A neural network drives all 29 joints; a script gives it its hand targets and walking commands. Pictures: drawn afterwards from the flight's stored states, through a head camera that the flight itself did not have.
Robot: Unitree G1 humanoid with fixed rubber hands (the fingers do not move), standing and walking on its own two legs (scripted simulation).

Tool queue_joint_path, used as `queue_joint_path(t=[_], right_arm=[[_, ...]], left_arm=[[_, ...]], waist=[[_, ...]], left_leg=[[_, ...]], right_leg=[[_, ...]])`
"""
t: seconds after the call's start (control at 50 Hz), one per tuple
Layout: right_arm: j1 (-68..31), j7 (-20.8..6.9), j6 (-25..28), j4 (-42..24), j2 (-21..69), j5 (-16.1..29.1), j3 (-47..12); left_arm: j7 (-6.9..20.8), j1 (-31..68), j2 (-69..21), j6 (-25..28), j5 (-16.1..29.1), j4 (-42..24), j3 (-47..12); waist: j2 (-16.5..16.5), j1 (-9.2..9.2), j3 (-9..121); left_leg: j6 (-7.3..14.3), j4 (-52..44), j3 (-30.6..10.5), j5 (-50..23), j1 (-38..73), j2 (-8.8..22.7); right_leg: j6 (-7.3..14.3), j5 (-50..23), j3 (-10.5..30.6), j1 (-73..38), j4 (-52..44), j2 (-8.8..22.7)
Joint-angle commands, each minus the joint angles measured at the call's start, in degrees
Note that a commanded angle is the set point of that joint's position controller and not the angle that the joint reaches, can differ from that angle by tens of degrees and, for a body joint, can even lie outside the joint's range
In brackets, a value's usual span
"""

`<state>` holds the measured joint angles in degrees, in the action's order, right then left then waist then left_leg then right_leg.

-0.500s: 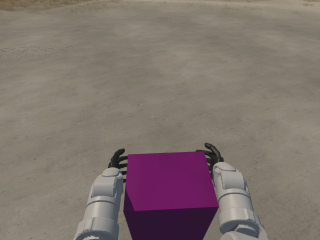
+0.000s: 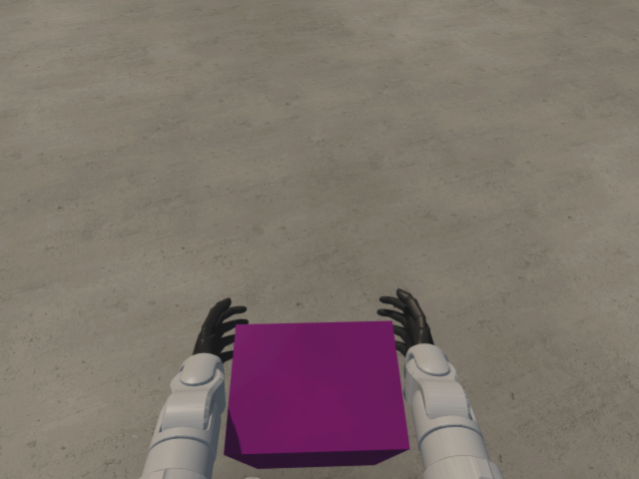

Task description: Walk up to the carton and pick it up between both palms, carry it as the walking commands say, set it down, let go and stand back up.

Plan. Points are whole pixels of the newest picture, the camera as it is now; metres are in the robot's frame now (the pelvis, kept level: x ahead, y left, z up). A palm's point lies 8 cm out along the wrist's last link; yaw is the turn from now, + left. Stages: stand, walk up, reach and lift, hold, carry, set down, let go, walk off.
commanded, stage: set down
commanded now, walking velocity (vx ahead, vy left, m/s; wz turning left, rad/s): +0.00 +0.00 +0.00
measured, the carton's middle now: (315, 405) +0.26 -0.01 -0.13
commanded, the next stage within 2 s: none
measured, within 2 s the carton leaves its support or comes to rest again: neither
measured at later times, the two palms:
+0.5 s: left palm (223, 381) +0.30 +0.13 -0.16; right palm (401, 383) +0.29 -0.15 -0.15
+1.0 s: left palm (244, 364) +0.35 +0.11 -0.24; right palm (399, 363) +0.34 -0.17 -0.22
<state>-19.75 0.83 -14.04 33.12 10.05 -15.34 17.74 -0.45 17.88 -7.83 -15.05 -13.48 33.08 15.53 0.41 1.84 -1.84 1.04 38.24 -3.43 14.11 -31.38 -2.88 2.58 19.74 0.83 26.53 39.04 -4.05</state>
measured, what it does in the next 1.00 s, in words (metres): lowers itself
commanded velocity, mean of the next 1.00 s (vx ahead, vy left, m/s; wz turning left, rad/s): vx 0.00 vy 0.00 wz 0.00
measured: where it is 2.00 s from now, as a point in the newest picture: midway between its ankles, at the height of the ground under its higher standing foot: outside the picture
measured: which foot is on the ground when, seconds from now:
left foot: down 0.00-1.00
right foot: down 0.00-1.00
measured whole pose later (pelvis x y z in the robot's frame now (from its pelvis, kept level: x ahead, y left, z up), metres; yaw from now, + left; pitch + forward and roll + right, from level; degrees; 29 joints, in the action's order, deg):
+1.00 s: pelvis -0.06 +0.01 -0.12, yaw -2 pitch +30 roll -3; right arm -41.6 6.1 2.1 43.7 -1.5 1.1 10.8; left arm -10.6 41.5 2.4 0.1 -1.8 46.0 5.2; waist -1.6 4.2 -4.0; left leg 1.2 71.9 -2.9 20.3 -81.6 -3.3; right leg 1.3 27.2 -1.2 76.4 73.5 -4.9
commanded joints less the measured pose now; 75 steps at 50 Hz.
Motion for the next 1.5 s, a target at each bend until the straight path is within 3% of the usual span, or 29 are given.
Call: queue_joint_path(t=[0.0,0.06,0.08,0.12,0.16,0.18,0.22,0.24,0.26,0.32,0.38,0.4,0.42,0.62,0.64,0.66,0.68,0.74,0.82,0.86,0.96,0.98,1.0,1.06,1.1,1.12,1.24,1.26,1.48], right_arm=[[-23.5,-3.3,8.2,0.9,50.7,4.5,-25.3],[-21.2,-2.1,11.7,-0.7,45.7,5.3,-27.9],[-26.7,-2.3,12.6,-2.6,44.4,7.1,-29.5],[-21.1,-1.2,14.3,2.1,38.7,5.8,-27.1],[-24.6,-0.2,16.3,2.4,35.2,6.4,-26.6],[-22.2,0.6,16.9,2.7,31.2,4.7,-23.8],[-26.8,1.7,17.3,1.9,29.0,6.7,-25.2],[-19.4,1.8,18.5,4.6,28.2,4.7,-22.1],[-23.3,1.9,19.4,1.2,26.3,7.9,-24.7],[-29.5,2.1,20.1,2.8,15.6,10.2,-20.9],[-29.0,4.4,20.5,1.4,13.4,10.5,-20.1],[-27.2,4.7,20.1,3.8,10.1,10.6,-18.3],[-34.2,5.5,21.1,-2.8,10.1,14.6,-23.3],[-37.6,8.6,19.6,0.0,-9.7,14.8,-11.6],[-40.7,7.8,18.9,-0.9,-8.9,17.9,-13.2],[-38.8,7.4,19.1,0.8,-6.1,16.4,-13.2],[-42.1,7.6,18.8,-1.3,-4.0,18.5,-17.0],[-37.6,6.6,18.3,5.5,-0.8,16.7,-14.7],[-40.2,4.9,18.3,4.2,6.5,19.9,-19.0],[-37.8,4.8,17.9,4.1,9.3,16.1,-17.8],[-38.5,6.0,18.2,2.0,12.9,15.4,-18.7],[-33.4,5.7,18.3,6.4,13.3,14.0,-17.4],[-37.4,5.7,19.0,1.5,13.1,16.6,-20.0],[-37.0,6.3,18.2,4.4,11.1,14.4,-17.3],[-41.6,6.0,18.8,-6.2,13.1,19.9,-23.1],[-36.5,6.5,19.0,-1.8,10.7,17.3,-20.4],[-38.1,6.9,17.7,-2.1,8.2,21.2,-22.3],[-39.8,7.2,18.3,-2.2,4.1,19.6,-19.6],[-55.0,6.2,16.9,-1.1,3.2,22.3,-19.5]], left_arm=[[7.6,31.4,-41.0,9.9,3.4,-3.3,-23.1],[6.3,27.1,-42.3,12.2,4.7,0.6,-26.3],[5.3,25.0,-40.8,12.4,3.3,1.8,-25.0],[4.2,27.8,-39.8,14.8,4.2,-1.3,-28.6],[1.8,29.8,-38.4,16.4,4.7,-1.1,-27.0],[1.1,25.9,-38.7,15.9,4.0,4.1,-28.1],[-0.3,30.2,-34.3,16.9,5.7,0.7,-27.2],[-0.9,27.9,-34.3,17.9,5.8,1.1,-29.4],[-2.3,27.8,-31.0,18.4,5.8,0.4,-28.0],[-5.7,30.3,-24.5,18.5,5.4,0.4,-26.1],[-7.5,32.0,-18.6,19.6,9.2,-0.5,-25.9],[-8.4,32.1,-18.8,18.5,9.6,-0.9,-26.4],[-9.7,32.4,-14.6,19.1,10.8,-3.2,-25.3],[-13.6,38.4,-1.0,16.4,14.7,-2.2,-20.7],[-13.4,39.2,0.2,15.9,13.5,0.4,-19.5],[-12.3,43.5,-7.5,16.3,17.4,-1.9,-26.8],[-12.5,43.2,-5.6,16.4,14.9,-3.0,-22.8],[-12.4,42.7,-5.4,16.7,12.9,0.9,-20.8],[-12.2,42.4,-11.2,17.4,10.8,0.7,-22.1],[-10.4,42.8,-16.0,17.5,12.6,2.0,-23.5],[-9.1,42.3,-14.4,18.7,11.1,2.6,-20.4],[-9.0,42.2,-15.1,18.7,11.3,3.8,-22.7],[-9.2,41.0,-19.3,18.8,11.5,0.6,-24.2],[-9.3,40.2,-15.1,18.2,10.7,7.5,-20.8],[-9.1,43.6,-16.3,18.7,13.7,-3.4,-25.3],[-9.3,42.6,-17.1,19.3,15.2,-2.6,-27.9],[-10.4,43.9,-13.3,17.0,15.6,-4.4,-27.0],[-10.5,43.2,-12.0,17.1,16.2,-2.6,-27.4],[-12.0,58.0,-13.0,14.8,19.5,-3.6,-28.7]], waist=[[2.6,-1.7,35.3],[-0.4,-0.27,36.5],[-0.5,-3.37,39.0],[-1.3,2.53,43.4],[-3.0,0.54,43.0],[-4.1,5.32,38.7],[-2.0,1.71,38.5],[-4.1,6.53,40.4],[-4.0,2.25,41.1],[-7.8,-0.08,36.1],[1.2,3.96,39.4],[-3.1,3.52,38.4],[-2.5,-1.34,39.9],[-2.3,7.75,48.3],[-3.8,4.13,42.6],[-2.9,13.03,44.2],[-3.1,4.45,46.2],[-3.3,6.73,43.9],[-7.1,2.14,49.6],[-3.0,6.35,53.3],[-1.5,3.32,57.2],[-3.4,7.47,52.8],[-8.2,2.42,61.2],[-4.9,4.27,54.2],[-4.2,1.09,65.3],[-3.9,6.88,65.6],[-7.7,1.63,65.7],[-7.7,4.8,66.0],[-7.9,6.03,66.6]], left_leg=[[2.1,4.6,-4.5,-14.0,3.1,-3.5],[1.4,6.0,-4.1,-20.1,1.6,-3.6],[1.9,6.5,-4.4,-19.7,4.1,-3.6],[0.1,9.4,-4.8,-22.4,3.6,-4.1],[0.3,10.4,-4.2,-21.2,5.3,-4.1],[0.4,10.7,-5.5,-24.3,6.5,-3.5],[0.5,10.9,-5.4,-15.9,3.7,-3.1],[-0.2,10.9,-5.2,-18.3,4.9,-3.4],[0.2,11.9,-4.7,-19.0,6.3,-3.0],[-0.6,11.0,-5.3,-9.9,3.8,-2.3],[0.9,12.7,-5.2,-4.6,2.3,-3.0],[-0.6,11.3,-6.1,-3.2,2.2,-2.6],[0.5,12.8,-4.0,-4.3,2.6,-3.0],[0.2,17.1,-6.6,11.1,3.4,-2.0],[0.4,16.3,-7.9,13.0,0.3,-1.5],[0.3,16.9,-10.6,15.1,1.8,-1.3],[0.1,19.7,-6.3,10.8,-1.4,-2.2],[0.0,21.5,-6.4,8.6,-6.6,-2.3],[-0.7,25.8,-5.3,-2.7,-8.8,-2.9],[-1.0,28.3,-4.0,-4.0,-13.6,-3.6],[-0.9,33.3,-2.2,-7.9,-23.2,-5.4],[-0.3,33.6,-4.2,-10.4,-21.0,-4.9],[-1.4,34.7,-3.1,-13.8,-19.0,-5.2],[-1.2,37.5,-3.3,-13.9,-27.7,-5.5],[-0.8,39.2,-1.5,-17.8,-23.3,-6.0],[-1.5,39.9,-3.0,-21.5,-24.2,-6.2],[-2.5,41.5,-1.6,-17.9,-25.7,-6.1],[-2.4,42.3,-2.0,-17.1,-27.2,-6.1],[-2.8,46.9,-1.1,-3.5,-30.5,-6.2]], right_leg=[[-2.9,-31.9,9.9,-7.9,2.3,1.2],[-2.3,-39.3,9.2,-5.8,5.4,0.2],[-2.7,-33.4,8.9,-3.6,6.0,-0.8],[-2.9,-34.6,6.7,2.0,8.0,-2.1],[-2.1,-28.2,6.8,5.6,7.9,-2.0],[-1.6,-29.4,6.3,10.8,8.4,-2.8],[-1.4,-20.0,5.9,9.9,8.3,-2.3],[-1.4,-22.2,4.6,12.6,9.4,-3.1],[-1.4,-20.7,5.4,14.5,10.3,-2.8],[-0.6,-9.8,4.6,22.1,13.0,-2.8],[-0.9,-9.3,2.5,17.3,13.0,-3.1],[-0.4,-8.3,2.0,20.9,14.8,-2.8],[0.0,-7.7,3.2,18.6,13.8,-2.2],[-0.3,2.5,1.4,25.3,17.5,-1.1],[-0.5,3.2,2.0,27.2,18.3,-0.6],[-0.6,2.2,0.4,29.6,19.8,-0.9],[0.0,3.5,2.1,26.0,19.0,-0.5],[-0.2,1.8,2.5,30.7,19.9,-0.9],[-0.7,-5.2,3.3,33.3,23.1,-1.9],[-1.3,-8.0,3.6,30.3,24.0,-2.9],[-3.1,-14.6,4.4,27.2,27.5,-4.5],[-2.9,-17.4,4.1,33.9,28.9,-4.6],[-2.7,-18.9,4.0,32.5,31.2,-4.5],[-3.8,-20.1,3.8,37.6,32.8,-5.6],[-3.8,-23.1,4.5,30.8,33.1,-5.2],[-4.1,-28.7,3.1,32.7,35.5,-6.1],[-3.5,-24.2,3.9,35.8,37.1,-4.6],[-3.7,-22.9,2.7,37.9,38.2,-5.3],[-2.9,-7.6,0.0,46.5,43.3,-4.4]])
